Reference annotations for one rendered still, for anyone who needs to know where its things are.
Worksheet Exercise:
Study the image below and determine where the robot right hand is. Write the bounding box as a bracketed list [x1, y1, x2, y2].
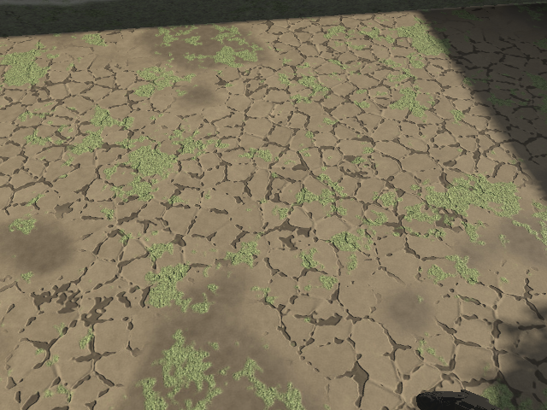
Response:
[416, 389, 502, 410]

